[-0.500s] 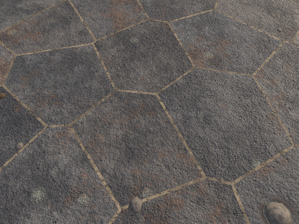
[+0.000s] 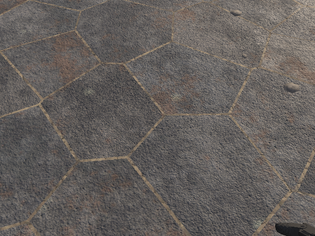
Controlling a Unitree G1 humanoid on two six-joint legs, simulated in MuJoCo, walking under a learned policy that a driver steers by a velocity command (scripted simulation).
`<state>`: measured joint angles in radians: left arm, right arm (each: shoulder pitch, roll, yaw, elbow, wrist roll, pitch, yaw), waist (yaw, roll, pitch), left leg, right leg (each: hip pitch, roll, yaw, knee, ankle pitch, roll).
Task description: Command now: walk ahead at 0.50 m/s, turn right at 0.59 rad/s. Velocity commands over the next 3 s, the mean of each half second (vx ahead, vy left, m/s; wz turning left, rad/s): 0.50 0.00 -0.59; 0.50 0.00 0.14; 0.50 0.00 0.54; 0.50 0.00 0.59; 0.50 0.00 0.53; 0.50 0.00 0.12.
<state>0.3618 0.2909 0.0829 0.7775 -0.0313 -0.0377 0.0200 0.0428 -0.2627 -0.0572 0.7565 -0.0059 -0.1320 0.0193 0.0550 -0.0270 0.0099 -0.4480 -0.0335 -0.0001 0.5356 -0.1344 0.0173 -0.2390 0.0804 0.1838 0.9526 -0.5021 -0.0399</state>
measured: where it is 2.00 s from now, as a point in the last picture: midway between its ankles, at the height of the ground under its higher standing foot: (199, 124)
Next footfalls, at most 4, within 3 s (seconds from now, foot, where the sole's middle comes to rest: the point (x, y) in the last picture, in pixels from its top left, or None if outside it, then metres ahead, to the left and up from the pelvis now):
0.46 right None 0.36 -0.19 -0.76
1.00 left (187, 180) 0.73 -0.07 -0.76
1.46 right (230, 135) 0.99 -0.29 -0.76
1.98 left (166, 104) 1.19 0.05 -0.76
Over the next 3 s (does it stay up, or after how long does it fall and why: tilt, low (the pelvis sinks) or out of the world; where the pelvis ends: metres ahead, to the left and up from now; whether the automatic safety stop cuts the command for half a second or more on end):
stays up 1.53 0.23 0.00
